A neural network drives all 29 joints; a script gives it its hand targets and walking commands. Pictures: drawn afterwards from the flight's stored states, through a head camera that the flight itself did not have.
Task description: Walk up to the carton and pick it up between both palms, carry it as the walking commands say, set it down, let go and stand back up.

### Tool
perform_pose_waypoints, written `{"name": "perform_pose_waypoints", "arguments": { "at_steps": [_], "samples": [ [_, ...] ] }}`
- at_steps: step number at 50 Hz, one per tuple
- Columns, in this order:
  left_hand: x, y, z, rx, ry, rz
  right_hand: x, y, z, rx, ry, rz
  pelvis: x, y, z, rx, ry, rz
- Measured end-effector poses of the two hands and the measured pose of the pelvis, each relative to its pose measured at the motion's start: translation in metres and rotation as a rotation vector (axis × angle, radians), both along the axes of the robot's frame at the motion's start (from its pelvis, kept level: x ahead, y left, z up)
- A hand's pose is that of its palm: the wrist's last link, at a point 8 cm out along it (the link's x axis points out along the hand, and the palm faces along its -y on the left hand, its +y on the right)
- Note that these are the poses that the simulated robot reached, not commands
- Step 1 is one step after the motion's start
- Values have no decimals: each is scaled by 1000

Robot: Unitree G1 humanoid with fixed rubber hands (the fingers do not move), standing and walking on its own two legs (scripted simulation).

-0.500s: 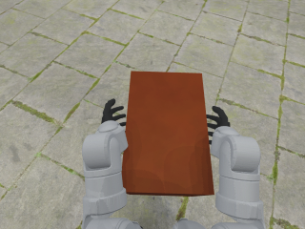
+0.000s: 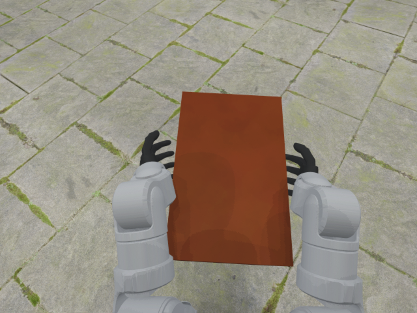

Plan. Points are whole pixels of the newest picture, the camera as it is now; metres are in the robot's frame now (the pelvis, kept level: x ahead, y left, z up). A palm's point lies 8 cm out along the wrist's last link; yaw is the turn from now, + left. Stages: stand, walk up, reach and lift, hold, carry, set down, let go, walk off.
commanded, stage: carry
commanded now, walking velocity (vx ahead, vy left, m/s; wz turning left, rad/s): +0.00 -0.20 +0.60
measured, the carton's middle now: (225, 185) +0.36 +0.00 +0.00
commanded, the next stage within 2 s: none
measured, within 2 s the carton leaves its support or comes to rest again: neither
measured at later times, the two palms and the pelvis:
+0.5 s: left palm (124, 168) +0.36 +0.17 +0.08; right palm (269, 154) +0.39 -0.08 +0.07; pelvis +0.05 -0.01 -0.01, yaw +11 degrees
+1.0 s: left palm (74, 164) +0.37 +0.27 +0.07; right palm (207, 123) +0.47 +0.03 +0.06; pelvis +0.13 +0.01 -0.02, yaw +26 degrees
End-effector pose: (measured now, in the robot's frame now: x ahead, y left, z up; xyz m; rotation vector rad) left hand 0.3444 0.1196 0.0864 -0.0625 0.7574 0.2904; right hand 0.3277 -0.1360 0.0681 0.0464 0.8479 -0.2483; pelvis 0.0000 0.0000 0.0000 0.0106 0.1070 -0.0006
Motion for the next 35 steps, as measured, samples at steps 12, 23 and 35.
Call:
{"name": "perform_pose_waypoints", "arguments": {
  "at_steps": [12, 23, 35],
  "samples": [
    [0, 59, -31, -80, 23, 109, 33, 57, -6, -63, 20, 111, 20, 11, -3, -44, 4, 107],
    [13, 49, -13, -27, -38, 122, 54, 47, -3, -30, -47, 142, 41, -6, -9, -22, -23, 169],
    [13, 117, -14, -6, -54, 288, 93, 124, -3, -40, -54, 322, 75, 15, -17, 1, -1, 312]
  ]
}}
